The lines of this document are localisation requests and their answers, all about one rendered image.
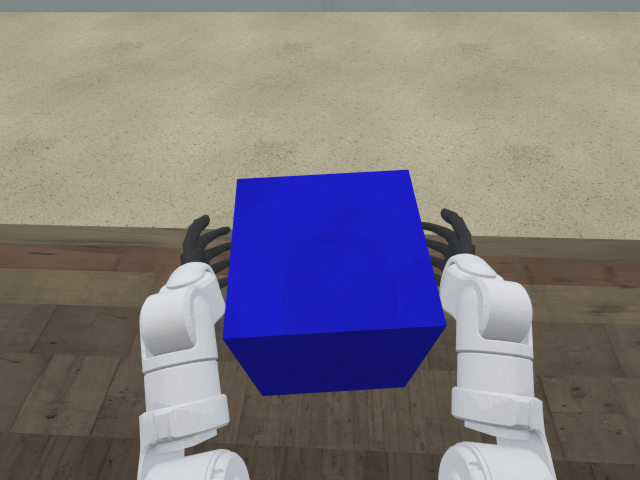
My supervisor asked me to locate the right robot forearm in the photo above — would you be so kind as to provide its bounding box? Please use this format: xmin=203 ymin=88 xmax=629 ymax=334
xmin=439 ymin=254 xmax=557 ymax=480

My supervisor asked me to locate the left robot hand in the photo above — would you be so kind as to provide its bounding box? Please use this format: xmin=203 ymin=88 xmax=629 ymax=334
xmin=180 ymin=215 xmax=231 ymax=289

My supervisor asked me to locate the left robot forearm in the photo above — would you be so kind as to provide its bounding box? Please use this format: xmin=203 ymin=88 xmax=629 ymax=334
xmin=137 ymin=262 xmax=230 ymax=480

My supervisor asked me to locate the right robot hand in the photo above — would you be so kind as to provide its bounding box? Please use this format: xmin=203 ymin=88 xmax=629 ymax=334
xmin=421 ymin=208 xmax=475 ymax=287

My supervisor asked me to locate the right robot upper arm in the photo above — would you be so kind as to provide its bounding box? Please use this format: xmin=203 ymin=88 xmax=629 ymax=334
xmin=438 ymin=441 xmax=554 ymax=480

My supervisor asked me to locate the carton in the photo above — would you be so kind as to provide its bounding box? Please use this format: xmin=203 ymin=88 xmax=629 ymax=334
xmin=223 ymin=170 xmax=447 ymax=396

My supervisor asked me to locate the left robot upper arm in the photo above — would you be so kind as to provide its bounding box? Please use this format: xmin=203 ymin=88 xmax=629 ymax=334
xmin=145 ymin=449 xmax=250 ymax=480

